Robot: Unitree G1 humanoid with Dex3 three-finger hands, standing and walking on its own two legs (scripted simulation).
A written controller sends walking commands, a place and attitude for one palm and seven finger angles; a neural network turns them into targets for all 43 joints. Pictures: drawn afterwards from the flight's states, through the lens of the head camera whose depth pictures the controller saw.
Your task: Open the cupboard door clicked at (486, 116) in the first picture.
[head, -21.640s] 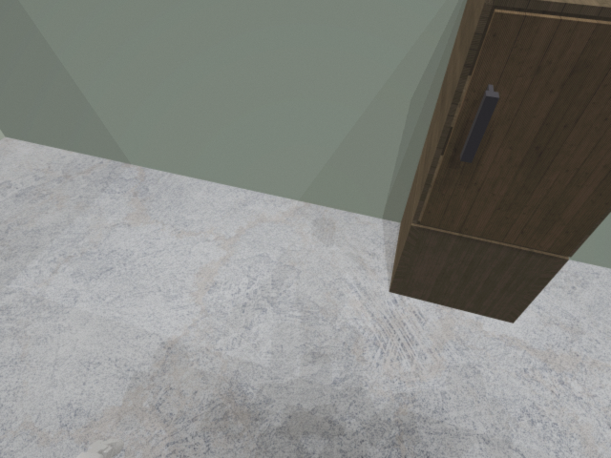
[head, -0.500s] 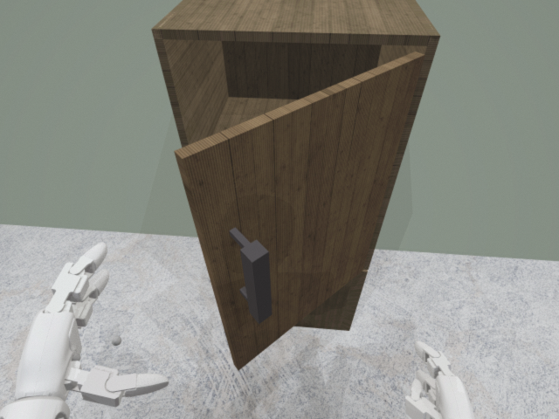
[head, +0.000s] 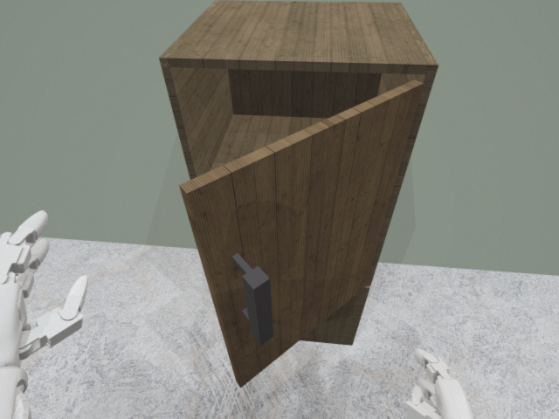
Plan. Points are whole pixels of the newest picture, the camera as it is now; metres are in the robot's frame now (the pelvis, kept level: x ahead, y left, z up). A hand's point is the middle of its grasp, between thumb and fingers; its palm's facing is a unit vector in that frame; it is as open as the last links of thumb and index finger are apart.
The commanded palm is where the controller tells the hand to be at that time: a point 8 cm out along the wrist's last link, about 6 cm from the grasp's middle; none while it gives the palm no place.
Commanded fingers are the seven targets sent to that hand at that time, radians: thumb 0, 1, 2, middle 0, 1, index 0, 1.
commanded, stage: draw the hand back to the body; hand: left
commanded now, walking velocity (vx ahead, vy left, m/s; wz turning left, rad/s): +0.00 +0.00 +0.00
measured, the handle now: (251, 299) +0.29 +0.09 +0.02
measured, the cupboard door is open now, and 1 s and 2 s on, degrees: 44 44 44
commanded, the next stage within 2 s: step back with the hand held close in 0.40 s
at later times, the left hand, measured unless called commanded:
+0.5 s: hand (73, 310) +0.18 +0.25 +0.15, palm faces +0.47 -0.80 -0.38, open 7.4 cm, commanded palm +0.13 +0.28 +0.17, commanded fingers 0.00 0.90 0.90 -0.20 -0.30 -0.20 -0.30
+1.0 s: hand (36, 336) +0.15 +0.27 +0.15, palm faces +0.34 -0.81 -0.48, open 7.4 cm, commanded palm +0.08 +0.31 +0.17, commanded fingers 0.00 0.90 0.90 -0.20 -0.30 -0.20 -0.30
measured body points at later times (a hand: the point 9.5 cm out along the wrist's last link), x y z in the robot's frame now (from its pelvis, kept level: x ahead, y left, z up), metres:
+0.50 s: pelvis -0.01 -0.02 +0.00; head -0.03 -0.04 +0.45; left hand +0.15 +0.29 +0.18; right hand +0.18 -0.24 -0.08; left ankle +0.00 +0.10 -0.74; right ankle -0.05 -0.12 -0.74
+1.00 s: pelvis -0.07 +0.02 +0.00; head -0.04 +0.03 +0.45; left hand +0.12 +0.31 +0.18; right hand +0.11 -0.23 -0.07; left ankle +0.00 +0.10 -0.74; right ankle -0.05 -0.12 -0.74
